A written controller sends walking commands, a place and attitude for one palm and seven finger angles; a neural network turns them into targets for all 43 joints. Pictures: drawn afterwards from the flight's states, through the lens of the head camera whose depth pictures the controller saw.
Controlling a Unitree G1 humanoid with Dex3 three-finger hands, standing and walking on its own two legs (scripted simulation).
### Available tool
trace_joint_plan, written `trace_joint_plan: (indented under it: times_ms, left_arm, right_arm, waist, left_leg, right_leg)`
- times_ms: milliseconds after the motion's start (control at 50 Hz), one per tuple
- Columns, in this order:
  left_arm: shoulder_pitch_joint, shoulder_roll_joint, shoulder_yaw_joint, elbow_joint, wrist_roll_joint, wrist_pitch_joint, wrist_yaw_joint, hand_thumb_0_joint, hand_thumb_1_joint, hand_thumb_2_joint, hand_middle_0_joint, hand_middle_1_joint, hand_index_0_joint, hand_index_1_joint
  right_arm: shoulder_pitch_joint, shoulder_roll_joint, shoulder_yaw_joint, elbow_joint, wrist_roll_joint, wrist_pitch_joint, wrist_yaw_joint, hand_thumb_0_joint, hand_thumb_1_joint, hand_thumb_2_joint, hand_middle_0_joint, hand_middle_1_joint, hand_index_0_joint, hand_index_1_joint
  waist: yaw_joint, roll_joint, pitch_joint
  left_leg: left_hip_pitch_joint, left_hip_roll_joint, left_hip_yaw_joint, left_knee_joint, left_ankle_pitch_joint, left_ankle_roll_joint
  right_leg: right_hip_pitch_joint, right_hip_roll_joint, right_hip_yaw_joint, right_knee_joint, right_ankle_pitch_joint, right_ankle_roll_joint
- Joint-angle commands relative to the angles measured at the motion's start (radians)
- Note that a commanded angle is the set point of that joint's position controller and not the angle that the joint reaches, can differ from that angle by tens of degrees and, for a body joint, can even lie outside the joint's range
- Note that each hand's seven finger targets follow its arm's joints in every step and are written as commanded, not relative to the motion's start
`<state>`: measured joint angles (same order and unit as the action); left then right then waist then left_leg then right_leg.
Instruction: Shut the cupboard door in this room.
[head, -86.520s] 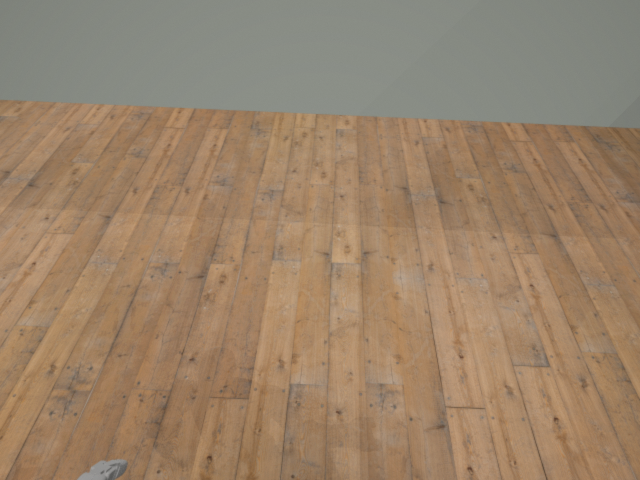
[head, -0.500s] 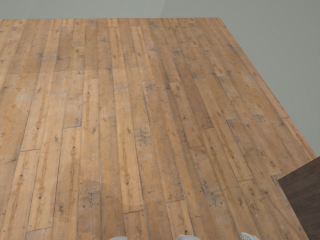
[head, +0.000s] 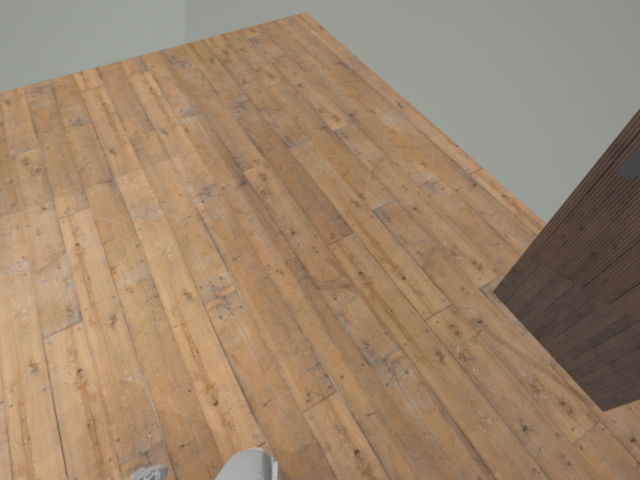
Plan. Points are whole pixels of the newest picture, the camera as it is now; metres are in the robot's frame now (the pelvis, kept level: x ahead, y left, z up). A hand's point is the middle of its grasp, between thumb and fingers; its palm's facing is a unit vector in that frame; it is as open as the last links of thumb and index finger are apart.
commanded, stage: turn to face it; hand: left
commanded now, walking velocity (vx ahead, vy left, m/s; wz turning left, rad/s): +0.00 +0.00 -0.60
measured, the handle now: out of the picture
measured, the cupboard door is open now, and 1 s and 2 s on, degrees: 19 19 19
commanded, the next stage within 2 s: take the last steps up to it in 1.04 s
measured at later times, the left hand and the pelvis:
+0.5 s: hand (217, 414) +0.22 +0.17 -0.16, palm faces -0.31 -0.91 -0.27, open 7.4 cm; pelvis +0.04 +0.00 -0.01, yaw -19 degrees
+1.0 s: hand (238, 389) +0.26 +0.14 -0.17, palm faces -0.51 -0.84 -0.20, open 7.4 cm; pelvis +0.08 +0.01 +0.00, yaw -33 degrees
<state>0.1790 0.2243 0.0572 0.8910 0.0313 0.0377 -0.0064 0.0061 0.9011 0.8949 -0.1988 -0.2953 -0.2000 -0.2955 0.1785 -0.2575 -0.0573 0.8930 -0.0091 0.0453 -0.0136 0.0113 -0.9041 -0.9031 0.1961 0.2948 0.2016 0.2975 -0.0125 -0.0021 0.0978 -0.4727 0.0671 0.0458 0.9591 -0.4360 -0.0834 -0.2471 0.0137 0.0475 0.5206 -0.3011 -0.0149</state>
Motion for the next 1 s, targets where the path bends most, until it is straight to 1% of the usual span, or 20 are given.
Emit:
trace_joint_plan:
  times_ms: [0,60,100,120,180,220,340,400,420,460,480,520,580,680,740,760,780,800,880,980]
  left_arm:
    - [-0.008,0.227,0.065,-0.066,-0.003,-0.017,0.012,0.000,0.900,0.900,-0.200,-0.300,-0.200,-0.300]
    - [-0.037,0.188,0.057,-0.071,-0.015,-0.007,0.010,0.000,0.900,0.900,-0.200,-0.300,-0.200,-0.300]
    - [0.016,0.095,0.040,-0.106,-0.027,-0.001,0.000,0.000,0.900,0.900,-0.200,-0.300,-0.200,-0.300]
    - [-0.009,0.124,0.042,-0.104,-0.015,0.002,-0.001,0.000,0.900,0.900,-0.200,-0.300,-0.200,-0.300]
    - [-0.041,0.114,0.050,-0.089,-0.012,0.009,-0.024,0.000,0.900,0.900,-0.200,-0.300,-0.200,-0.300]
    - [-0.051,0.089,0.041,-0.088,-0.014,0.017,-0.031,0.000,0.900,0.900,-0.200,-0.300,-0.200,-0.300]
    - [-0.076,0.067,0.031,-0.101,-0.011,0.012,-0.034,0.000,0.900,0.900,-0.200,-0.300,-0.200,-0.300]
    - [-0.015,0.088,0.035,-0.087,-0.010,0.003,-0.031,0.000,0.900,0.900,-0.200,-0.300,-0.200,-0.300]
    - [0.049,0.120,0.042,-0.066,-0.008,-0.003,-0.027,0.000,0.900,0.900,-0.200,-0.300,-0.200,-0.300]
    - [0.146,0.293,0.070,-0.037,-0.004,-0.021,-0.002,0.000,0.900,0.900,-0.200,-0.300,-0.200,-0.300]
    - [0.163,0.300,0.073,-0.033,-0.012,-0.019,0.010,0.000,0.900,0.900,-0.200,-0.300,-0.200,-0.300]
    - [0.054,0.236,0.063,-0.052,-0.011,-0.020,0.020,0.000,0.900,0.900,-0.200,-0.300,-0.200,-0.300]
    - [-0.007,0.204,0.050,-0.072,-0.008,-0.025,0.018,0.000,0.900,0.900,-0.200,-0.300,-0.200,-0.300]
    - [-0.004,0.224,0.057,-0.058,-0.002,-0.019,0.013,0.000,0.900,0.900,-0.200,-0.300,-0.200,-0.300]
    - [-0.045,0.199,0.052,-0.057,-0.014,-0.009,0.012,0.000,0.900,0.900,-0.200,-0.300,-0.200,-0.300]
    - [-0.026,0.149,0.044,-0.063,-0.019,-0.002,0.010,0.000,0.900,0.900,-0.200,-0.300,-0.200,-0.300]
    - [0.027,0.089,0.034,-0.077,-0.027,0.004,0.002,0.000,0.900,0.900,-0.200,-0.300,-0.200,-0.300]
    - [0.007,0.104,0.033,-0.095,-0.020,-0.001,-0.001,0.000,0.900,0.900,-0.200,-0.300,-0.200,-0.300]
    - [-0.009,0.096,0.040,-0.049,-0.011,0.009,-0.018,0.000,0.900,0.900,-0.200,-0.300,-0.200,-0.300]
    - [-0.035,0.051,0.021,-0.040,-0.013,0.014,-0.018,0.000,0.900,0.900,-0.200,-0.300,-0.200,-0.300]
  right_arm:
    - [0.018,-0.063,-0.013,-0.088,0.004,-0.032,-0.007,0.000,-0.900,-0.900,0.200,0.300,0.200,0.300]
    - [0.111,-0.095,-0.018,-0.059,0.003,-0.047,-0.015,0.000,-0.900,-0.900,0.200,0.300,0.200,0.300]
    - [0.179,-0.245,-0.042,-0.066,-0.021,-0.057,-0.022,0.000,-0.900,-0.900,0.200,0.300,0.200,0.300]
    - [0.171,-0.237,-0.036,-0.067,-0.026,-0.057,-0.026,0.000,-0.900,-0.900,0.200,0.300,0.200,0.300]
    - [0.055,-0.170,-0.020,-0.099,-0.028,-0.057,-0.030,0.000,-0.900,-0.900,0.200,0.300,0.200,0.300]
    - [0.077,-0.158,-0.020,-0.085,-0.027,-0.055,-0.031,0.000,-0.900,-0.900,0.200,0.300,0.200,0.300]
    - [0.110,-0.184,-0.039,-0.055,-0.024,-0.045,-0.018,0.000,-0.900,-0.900,0.200,0.300,0.200,0.300]
    - [0.071,-0.189,-0.046,-0.058,-0.019,-0.039,-0.012,0.000,-0.900,-0.900,0.200,0.300,0.200,0.300]
    - [0.055,-0.183,-0.047,-0.062,-0.013,-0.037,-0.009,0.000,-0.900,-0.900,0.200,0.300,0.200,0.300]
    - [-0.004,-0.072,-0.020,-0.132,-0.005,-0.026,0.002,0.000,-0.900,-0.900,0.200,0.300,0.200,0.300]
    - [-0.042,-0.097,-0.017,-0.138,-0.004,-0.013,-0.009,0.000,-0.900,-0.900,0.200,0.300,0.200,0.300]
    - [-0.038,-0.104,-0.023,-0.112,-0.005,-0.018,-0.012,0.000,-0.900,-0.900,0.200,0.300,0.200,0.300]
    - [0.008,-0.081,-0.017,-0.078,-0.006,-0.019,-0.002,0.000,-0.900,-0.900,0.200,0.300,0.200,0.300]
    - [0.025,-0.063,-0.010,-0.078,0.000,-0.027,-0.004,0.000,-0.900,-0.900,0.200,0.300,0.200,0.300]
    - [0.135,-0.076,-0.009,-0.044,0.000,-0.041,-0.013,0.000,-0.900,-0.900,0.200,0.300,0.200,0.300]
    - [0.156,-0.127,-0.017,-0.039,-0.006,-0.050,-0.016,0.000,-0.900,-0.900,0.200,0.300,0.200,0.300]
    - [0.169,-0.226,-0.034,-0.048,-0.023,-0.054,-0.019,0.000,-0.900,-0.900,0.200,0.300,0.200,0.300]
    - [0.180,-0.240,-0.033,-0.064,-0.027,-0.050,-0.022,0.000,-0.900,-0.900,0.200,0.300,0.200,0.300]
    - [0.068,-0.153,-0.009,-0.070,-0.030,-0.058,-0.031,0.000,-0.900,-0.900,0.200,0.300,0.200,0.300]
    - [0.136,-0.149,-0.018,-0.013,-0.027,-0.048,-0.028,0.000,-0.900,-0.900,0.200,0.300,0.200,0.300]
  waist:
    - [0.008,-0.152,-0.145]
    - [-0.035,-0.103,-0.158]
    - [-0.037,0.316,-0.208]
    - [-0.047,0.251,-0.198]
    - [0.001,0.186,-0.106]
    - [-0.007,0.183,-0.124]
    - [-0.029,0.222,-0.145]
    - [0.014,0.212,-0.147]
    - [0.050,0.136,-0.166]
    - [0.101,-0.322,-0.141]
    - [0.110,-0.224,-0.136]
    - [0.059,-0.256,-0.115]
    - [0.012,-0.144,-0.156]
    - [0.010,-0.138,-0.136]
    - [-0.043,-0.129,-0.143]
    - [-0.039,0.027,-0.153]
    - [-0.029,0.309,-0.160]
    - [-0.044,0.256,-0.151]
    - [0.008,0.175,-0.109]
    - [-0.023,0.193,-0.141]
  left_leg:
    - [0.052,-0.033,0.006,-0.211,0.040,0.004]
    - [0.295,-0.013,-0.018,-0.514,0.260,0.023]
    - [0.460,0.397,-0.390,-0.635,0.548,0.218]
    - [0.393,0.429,-0.402,-0.645,0.493,0.262]
    - [0.321,0.318,-0.190,-0.624,0.572,0.233]
    - [0.376,0.284,-0.081,-0.589,0.683,0.219]
    - [0.382,0.298,0.023,-0.539,0.663,0.205]
    - [0.325,0.289,0.077,-0.444,0.584,0.150]
    - [0.252,0.254,0.108,-0.340,0.495,0.107]
    - [-0.125,0.021,0.134,0.055,-0.218,0.005]
    - [-0.156,0.029,-0.002,0.168,-0.199,0.016]
    - [-0.207,0.049,-0.061,0.231,-0.086,0.012]
    - [-0.081,0.031,-0.024,0.110,0.000,-0.002]
    - [0.039,-0.018,0.005,-0.159,0.020,0.006]
    - [0.267,-0.033,0.008,-0.463,0.241,0.018]
    - [0.352,0.075,-0.119,-0.576,0.272,0.057]
    - [0.409,0.305,-0.359,-0.650,0.342,0.167]
    - [0.304,0.403,-0.427,-0.680,0.315,0.254]
    - [0.284,0.279,-0.200,-0.648,0.507,0.233]
    - [0.336,0.253,-0.096,-0.608,0.583,0.231]
  right_leg:
    - [0.097,-0.220,0.250,-0.097,0.504,-0.162]
    - [-0.043,-0.134,0.227,0.015,0.374,-0.068]
    - [-0.282,0.053,-0.011,0.397,-0.330,0.036]
    - [-0.276,0.018,0.016,0.576,-0.356,0.038]
    - [-0.303,-0.045,-0.016,0.647,-0.225,0.063]
    - [-0.274,-0.049,-0.062,0.549,-0.201,0.071]
    - [-0.142,-0.018,-0.141,0.277,-0.152,0.050]
    - [0.002,-0.007,-0.159,0.053,0.012,0.027]
    - [0.125,-0.024,-0.131,-0.072,0.128,0.010]
    - [0.263,-0.396,0.355,-0.194,0.574,-0.165]
    - [0.212,-0.403,0.373,-0.194,0.546,-0.221]
    - [0.198,-0.323,0.318,-0.183,0.442,-0.206]
    - [0.143,-0.245,0.185,-0.143,0.495,-0.171]
    - [0.075,-0.234,0.232,-0.133,0.431,-0.173]
    - [-0.040,-0.170,0.215,-0.044,0.333,-0.091]
    - [-0.135,-0.082,0.154,0.051,0.164,-0.038]
    - [-0.263,0.043,0.025,0.255,-0.169,0.017]
    - [-0.234,0.027,-0.010,0.437,-0.327,0.024]
    - [-0.253,-0.038,-0.019,0.577,-0.198,0.051]
    - [-0.138,-0.019,-0.092,0.326,-0.181,0.048]
